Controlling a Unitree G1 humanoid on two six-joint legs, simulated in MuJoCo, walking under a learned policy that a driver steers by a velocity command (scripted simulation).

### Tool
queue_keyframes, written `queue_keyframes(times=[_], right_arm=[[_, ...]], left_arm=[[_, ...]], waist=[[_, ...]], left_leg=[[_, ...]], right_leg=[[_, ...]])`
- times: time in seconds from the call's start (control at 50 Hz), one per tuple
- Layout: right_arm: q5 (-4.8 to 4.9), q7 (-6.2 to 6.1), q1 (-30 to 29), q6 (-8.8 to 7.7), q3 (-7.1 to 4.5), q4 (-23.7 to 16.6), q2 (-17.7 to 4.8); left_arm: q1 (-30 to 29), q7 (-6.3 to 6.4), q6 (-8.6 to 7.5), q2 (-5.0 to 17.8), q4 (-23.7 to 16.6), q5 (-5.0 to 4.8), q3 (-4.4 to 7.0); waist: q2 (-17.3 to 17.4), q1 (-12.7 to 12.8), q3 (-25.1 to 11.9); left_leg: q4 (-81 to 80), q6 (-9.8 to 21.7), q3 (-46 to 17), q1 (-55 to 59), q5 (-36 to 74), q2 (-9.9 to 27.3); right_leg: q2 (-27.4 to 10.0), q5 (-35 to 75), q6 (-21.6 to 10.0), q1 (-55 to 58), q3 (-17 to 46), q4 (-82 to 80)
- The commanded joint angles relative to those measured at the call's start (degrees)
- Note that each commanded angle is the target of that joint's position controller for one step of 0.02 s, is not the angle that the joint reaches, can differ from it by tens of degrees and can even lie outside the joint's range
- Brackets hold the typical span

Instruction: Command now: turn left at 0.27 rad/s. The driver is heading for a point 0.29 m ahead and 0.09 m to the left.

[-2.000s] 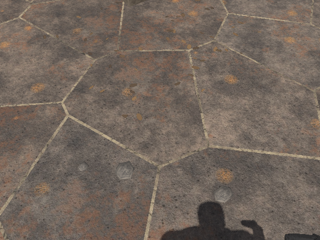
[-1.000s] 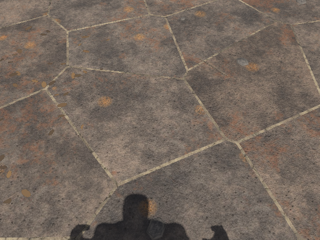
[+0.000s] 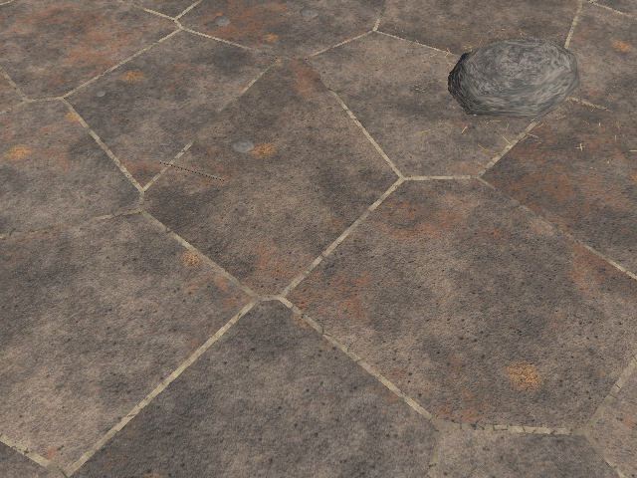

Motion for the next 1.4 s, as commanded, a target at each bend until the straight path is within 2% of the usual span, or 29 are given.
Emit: queue_keyframes(times=[0.02,0.14,0.2,0.22,0.26,0.32,0.38,0.42,0.44,0.46,0.48,0.52,0.68,0.84,0.9,0.92,0.94,0.96,0.98,1.0,1.04,1.16,1.22,1.28,1.3,1.32,1.34,1.36,1.4], right_arm=[[0.62,-0.58,-4.5,-1.37,-2.81,-5.72,-11.02],[1.18,-1.55,-4.22,0.51,-3.07,-9.32,-9.62],[0.67,-0.94,-2.84,1.12,-3.19,-10.18,-8.63],[0.77,-0.6,-3.89,1.28,-3.82,-10.74,-9.85],[1.44,-0.11,-3.97,1.99,-3.66,-10.84,-8.27],[1.57,0.76,-4.81,2.29,-2.53,-11.42,-5.9],[1.83,1.45,-2.29,2.63,-3.34,-11.37,-7.29],[1.27,0.6,2.25,2.82,-4.67,-10.31,-9.44],[1.13,-0.42,3.95,2.47,-6.35,-11.74,-16.63],[-1.5,0.18,3.97,1.12,-6.06,-13.05,-19.14],[-1.9,0.66,3.99,-0.07,-5.27,-12.8,-16.26],[-0.1,-0.09,-0.24,-0.58,-4.46,-11.9,-13.36],[0.66,-2.5,-0.81,0.99,-3.94,-11.62,-12.39],[0.03,-1.87,-1.67,1.99,-3.66,-11.59,-11.76],[0.61,-1.72,-2.63,2.21,-2.51,-11.2,-9.83],[0.41,-1.7,-1.28,1.98,-1.85,-10.55,-8.28],[-0.19,-1.6,-0.32,1.51,-1.0,-10.29,-6.16],[0.12,-1.62,0.52,0.71,-0.88,-11.4,-5.22],[0.63,-1.97,-4.03,-0.31,-1.98,-13.0,-9.12],[1.26,-2.07,-4.57,-0.94,-3.08,-12.52,-11.64],[0.34,-1.39,-2.24,-1.37,-3.09,-10.79,-10.44],[0.5,0.48,-9.82,-4.7,-0.6,-11.93,-2.73],[0.82,1.03,-9.24,-4.98,-1.22,-11.36,-4.6],[0.61,0.53,-2.21,-4.61,-2.59,-9.03,-7.07],[0.15,-0.13,1.31,-4.49,-3.09,-8.88,-8.72],[-1.25,-0.83,6.98,-4.11,-3.85,-9.03,-13.95],[-1.43,-0.39,8.93,-3.22,-4.1,-6.85,-14.53],[-0.27,0.13,7.79,-3.05,-3.17,-6.8,-11.01],[-0.02,0.66,1.43,-3.3,-1.59,-6.83,-7.24]], left_arm=[[0.56,1.14,-0.06,8.87,-4.1,-0.47,3.78],[2.94,0.49,-0.53,8.61,-3.9,-0.97,5.33],[3.05,0.97,-0.89,10.61,-4.46,-0.73,5.9],[3.48,1.28,-1.26,10.44,-4.87,-0.7,5.62],[1.0,1.59,-1.49,11.6,-4.77,-1.4,5.87],[-0.52,1.64,-0.41,13.28,-4.41,-1.66,6.53],[0.32,1.28,0.11,13.5,-3.75,-2.85,6.64],[3.85,0.69,-0.4,11.16,-2.18,-3.37,6.07],[4.34,0.54,-0.54,8.0,-3.65,-0.59,5.07],[-1.36,0.98,-0.81,7.92,-6.62,-0.04,4.59],[-3.17,1.25,-0.7,10.51,-6.3,-1.24,5.28],[-1.97,2.01,-0.36,10.82,-4.29,-1.23,5.61],[-3.18,1.6,-0.41,7.88,-2.95,-1.63,4.62],[-3.56,0.09,-1.74,8.31,-2.4,-2.34,4.49],[-0.32,-0.95,-2.62,6.68,-1.41,-2.38,3.97],[0.72,-1.03,-2.98,6.46,-0.99,-1.92,3.88],[3.62,-0.79,-3.32,8.44,-0.98,-1.2,4.1],[7.42,-0.77,-3.46,13.66,0.44,-0.28,5.17],[8.77,-1.2,-4.04,15.15,0.94,-0.05,5.92],[7.29,-0.79,-4.52,13.23,0.82,-0.78,5.36],[6.36,0.08,-4.67,10.69,0.91,-2.34,4.45],[11.1,0.39,-3.94,11.01,2.23,-2.78,4.3],[13.0,-0.05,-3.2,13.13,2.97,-2.7,4.8],[11.75,0.07,-2.78,11.73,2.89,-3.08,4.22],[11.82,0.0,-3.05,9.29,2.73,-2.33,3.4],[12.88,0.1,-3.39,4.78,0.81,-0.17,1.72],[16.85,0.78,-3.36,4.54,1.16,-1.41,1.55],[16.79,1.11,-2.7,10.23,2.43,-2.2,3.17],[13.92,1.22,-1.44,9.79,3.36,-2.24,3.47]], waist=[[10.46,2.17,-3.15],[1.1,1.19,-4.59],[-10.74,1.11,-4.73],[-8.07,2.0,-4.17],[-3.42,0.66,-2.64],[-6.64,1.72,-3.71],[-7.72,1.02,-6.25],[-2.1,-0.55,-7.41],[13.84,0.3,-6.88],[18.58,-1.92,-10.14],[10.8,-3.39,-10.58],[5.78,-0.27,-6.37],[7.91,0.15,-7.34],[10.6,-1.31,-6.68],[9.54,0.94,-6.61],[7.91,1.32,-5.7],[2.6,1.88,-5.63],[-7.8,0.93,-4.24],[-11.33,3.68,1.37],[-8.72,2.91,4.74],[-7.7,1.9,3.77],[-7.63,5.46,2.42],[-8.52,5.17,1.45],[-6.99,0.43,-2.38],[-4.93,-1.54,-5.79],[7.27,-2.68,-14.21],[19.75,-1.32,-17.4],[13.12,-1.7,-12.47],[7.26,0.24,-6.62]], left_leg=[[-7.63,6.43,-12.83,-1.64,12.1,8.12],[2.11,4.45,-10.13,-6.6,9.79,2.5],[21.3,-0.04,-0.35,-15.83,-14.08,-1.09],[30.66,-0.74,-0.77,-18.78,-20.01,0.61],[30.7,-1.48,-1.19,-20.58,-17.12,3.47],[20.82,-1.9,4.12,-12.58,-10.73,3.01],[7.61,-0.61,8.11,-4.59,-3.43,0.34],[-5.12,2.56,6.11,7.62,9.02,-1.51],[-8.38,8.42,-15.03,17.67,30.59,12.15],[-10.01,21.57,-32.2,14.78,39.4,23.76],[-10.87,22.49,-28.71,14.24,34.77,22.1],[-9.94,15.95,-19.9,11.08,25.99,15.31],[-10.7,13.75,-18.51,9.18,18.99,9.81],[-9.04,13.77,-23.89,5.63,15.12,9.34],[-9.9,11.67,-23.89,0.78,-5.8,6.15],[-9.27,9.61,-22.74,-3.11,-13.72,4.05],[-1.78,6.61,-18.87,-9.47,-19.23,0.86],[10.64,3.06,-5.84,-17.4,-18.09,-7.29],[20.35,1.51,-4.82,-24.75,-18.7,-5.45],[25.84,1.19,-6.43,-27.46,-14.56,-2.88],[28.08,-0.05,-4.0,-29.79,-7.69,-0.52],[9.86,-1.79,3.93,-16.47,1.99,0.18],[2.46,-1.85,5.02,-8.55,3.37,-1.45],[-7.0,0.93,4.01,5.5,12.29,-1.53],[-8.29,2.54,0.82,13.21,16.3,2.15],[-5.39,6.95,-11.65,26.59,33.26,14.87],[-10.01,15.37,-25.52,27.39,31.85,22.89],[-11.64,16.11,-24.95,22.74,27.07,21.42],[-12.19,13.37,-14.75,15.32,28.99,16.42]], right_leg=[[-1.92,3.28,0.06,2.18,-0.89,0.61],[-6.57,6.18,-3.2,4.07,1.93,-3.81],[-23.84,22.2,-14.25,7.83,16.49,-9.75],[-27.18,28.71,-16.93,7.92,18.15,-10.08],[-24.42,29.3,-14.19,7.96,11.28,-9.33],[-19.13,31.04,-10.8,5.55,0.76,-8.18],[-18.89,27.69,-8.75,6.14,-3.18,-4.14],[-15.67,17.03,-3.3,-0.22,-8.65,6.46],[-9.25,-9.22,2.87,-16.71,-13.14,23.92],[-2.37,-25.62,5.14,-25.32,-4.49,36.27],[-3.84,-23.68,5.22,-25.81,0.13,41.58],[-5.57,-13.81,4.8,-26.04,0.59,38.66],[-2.57,-3.42,6.86,-19.14,1.15,23.11],[-2.21,-5.22,5.25,-8.66,0.44,9.35],[-1.81,1.84,2.59,1.64,-2.42,-4.56],[-2.87,2.8,1.3,6.65,-2.15,-8.07],[-10.13,-1.76,-1.74,12.31,5.2,-10.26],[-17.63,-14.88,-8.43,13.01,18.3,-15.02],[-24.46,-24.82,-14.71,8.67,31.84,-21.71],[-24.2,-26.03,-14.69,7.53,31.2,-22.15],[-19.74,-19.92,-11.35,11.64,23.36,-21.68],[-12.61,1.23,-9.78,6.23,9.54,-21.5],[-13.9,11.35,-9.75,5.51,8.89,-18.09],[-13.01,19.6,-5.69,3.93,8.07,-11.16],[-10.21,19.83,-2.94,1.99,5.38,-4.67],[-5.63,2.16,0.84,-6.29,1.85,10.31],[-1.98,-18.73,3.61,-13.98,-0.07,21.84],[-3.75,-20.81,4.58,-16.62,1.34,29.94],[-6.33,-15.2,4.83,-17.46,0.58,32.3]])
